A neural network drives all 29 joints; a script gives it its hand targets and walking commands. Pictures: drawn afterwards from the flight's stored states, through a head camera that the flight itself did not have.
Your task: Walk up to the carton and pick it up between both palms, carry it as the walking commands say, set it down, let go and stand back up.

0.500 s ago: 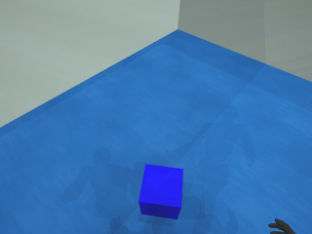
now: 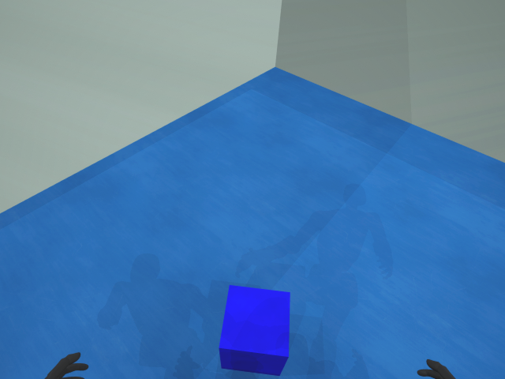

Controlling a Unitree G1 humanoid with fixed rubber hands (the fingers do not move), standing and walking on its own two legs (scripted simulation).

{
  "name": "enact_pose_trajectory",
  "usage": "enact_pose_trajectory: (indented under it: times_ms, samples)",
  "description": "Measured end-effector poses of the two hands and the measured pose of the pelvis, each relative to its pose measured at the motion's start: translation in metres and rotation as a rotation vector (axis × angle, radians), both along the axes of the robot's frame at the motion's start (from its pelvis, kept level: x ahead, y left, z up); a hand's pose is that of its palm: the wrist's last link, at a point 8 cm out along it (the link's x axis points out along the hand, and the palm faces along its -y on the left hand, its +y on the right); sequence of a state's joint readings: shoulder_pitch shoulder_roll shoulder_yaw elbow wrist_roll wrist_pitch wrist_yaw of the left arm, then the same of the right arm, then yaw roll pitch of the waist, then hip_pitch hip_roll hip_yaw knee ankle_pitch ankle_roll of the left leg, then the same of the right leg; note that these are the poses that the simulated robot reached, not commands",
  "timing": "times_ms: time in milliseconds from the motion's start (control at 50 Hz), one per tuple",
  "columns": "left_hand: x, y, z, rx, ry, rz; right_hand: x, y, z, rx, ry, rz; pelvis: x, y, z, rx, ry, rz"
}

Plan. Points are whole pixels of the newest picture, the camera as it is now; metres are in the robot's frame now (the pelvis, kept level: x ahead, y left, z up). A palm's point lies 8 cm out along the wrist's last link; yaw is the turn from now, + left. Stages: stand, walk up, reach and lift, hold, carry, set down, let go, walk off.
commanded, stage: walk up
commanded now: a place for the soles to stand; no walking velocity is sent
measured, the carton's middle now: (254, 331) +0.42 -0.02 -0.65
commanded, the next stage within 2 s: reach and lift in 0.94 s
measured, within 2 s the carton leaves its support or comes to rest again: neither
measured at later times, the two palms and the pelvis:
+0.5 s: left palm out of the picture +0.10 +0.35 -0.09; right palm out of the picture +0.10 -0.30 -0.09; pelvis -0.01 +0.02 +0.01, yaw -1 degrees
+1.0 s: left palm out of the picture +0.12 +0.33 -0.09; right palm out of the picture +0.11 -0.30 -0.09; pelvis -0.01 +0.01 +0.00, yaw -3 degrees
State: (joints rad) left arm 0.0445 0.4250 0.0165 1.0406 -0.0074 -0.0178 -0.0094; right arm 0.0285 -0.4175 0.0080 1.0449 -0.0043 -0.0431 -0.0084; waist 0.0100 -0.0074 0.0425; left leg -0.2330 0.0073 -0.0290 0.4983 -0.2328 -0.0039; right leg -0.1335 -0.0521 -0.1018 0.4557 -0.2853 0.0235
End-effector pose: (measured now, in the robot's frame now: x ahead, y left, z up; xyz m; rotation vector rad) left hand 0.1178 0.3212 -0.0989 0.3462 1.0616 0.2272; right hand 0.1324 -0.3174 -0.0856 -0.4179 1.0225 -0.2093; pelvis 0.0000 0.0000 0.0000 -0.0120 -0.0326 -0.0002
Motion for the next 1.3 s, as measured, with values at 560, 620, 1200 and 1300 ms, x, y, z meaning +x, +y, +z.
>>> enact_pose_trajectory:
  times_ms: [560,620,1200,1300]
  samples:
    - [-0.024,0.023,0.003,0.042,0.084,-0.035,-0.041,0.016,-0.008,0.044,0.095,-0.081,-0.014,0.020,0.006,0.007,0.001,-0.028]
    - [-0.028,0.021,0.001,0.036,0.094,-0.038,-0.044,0.016,-0.008,0.047,0.099,-0.085,-0.015,0.019,0.006,0.008,0.002,-0.031]
    - [0.042,-0.023,0.001,-0.052,-0.012,-0.033,0.009,0.028,-0.008,0.101,0.014,-0.055,-0.012,0.004,-0.010,0.009,0.038,-0.063]
    - [0.060,-0.030,-0.008,-0.061,-0.034,-0.044,0.032,0.032,-0.018,0.109,-0.022,-0.052,-0.008,0.000,-0.021,0.011,0.096,-0.067]
